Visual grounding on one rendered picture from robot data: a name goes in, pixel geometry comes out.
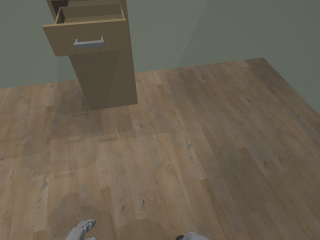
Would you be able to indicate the drawer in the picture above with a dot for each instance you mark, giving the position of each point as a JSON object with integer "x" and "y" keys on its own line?
{"x": 88, "y": 23}

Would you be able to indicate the robot left hand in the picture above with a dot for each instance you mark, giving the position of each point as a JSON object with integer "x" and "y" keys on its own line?
{"x": 77, "y": 233}

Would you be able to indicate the handle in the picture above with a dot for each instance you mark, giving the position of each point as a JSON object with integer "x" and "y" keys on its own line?
{"x": 89, "y": 44}

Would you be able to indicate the cabinet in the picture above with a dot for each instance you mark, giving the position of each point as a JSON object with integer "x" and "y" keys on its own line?
{"x": 107, "y": 79}

